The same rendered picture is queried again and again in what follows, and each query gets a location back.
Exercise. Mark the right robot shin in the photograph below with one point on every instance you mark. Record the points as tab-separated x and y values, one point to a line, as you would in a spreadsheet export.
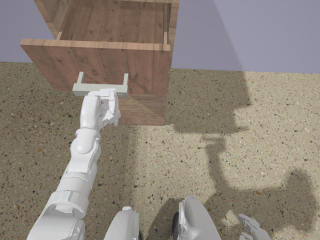
182	231

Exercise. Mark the drawer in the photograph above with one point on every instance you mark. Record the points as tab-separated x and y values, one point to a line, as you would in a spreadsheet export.
107	39

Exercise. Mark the robot right hand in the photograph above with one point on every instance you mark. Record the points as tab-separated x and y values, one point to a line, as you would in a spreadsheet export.
253	227

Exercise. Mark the handle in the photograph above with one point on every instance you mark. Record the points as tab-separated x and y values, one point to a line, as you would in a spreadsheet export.
82	89

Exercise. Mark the cabinet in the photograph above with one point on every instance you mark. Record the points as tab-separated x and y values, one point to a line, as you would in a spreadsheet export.
136	109

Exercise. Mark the robot left upper arm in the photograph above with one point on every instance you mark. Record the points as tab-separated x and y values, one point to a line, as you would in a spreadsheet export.
50	227

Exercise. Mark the robot left thigh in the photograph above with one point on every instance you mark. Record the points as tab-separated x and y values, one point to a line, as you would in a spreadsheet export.
124	226

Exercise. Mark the left robot forearm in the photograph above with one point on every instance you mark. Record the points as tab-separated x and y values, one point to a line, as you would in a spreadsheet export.
71	196

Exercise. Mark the robot left hand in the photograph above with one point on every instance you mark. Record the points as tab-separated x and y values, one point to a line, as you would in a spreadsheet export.
92	109

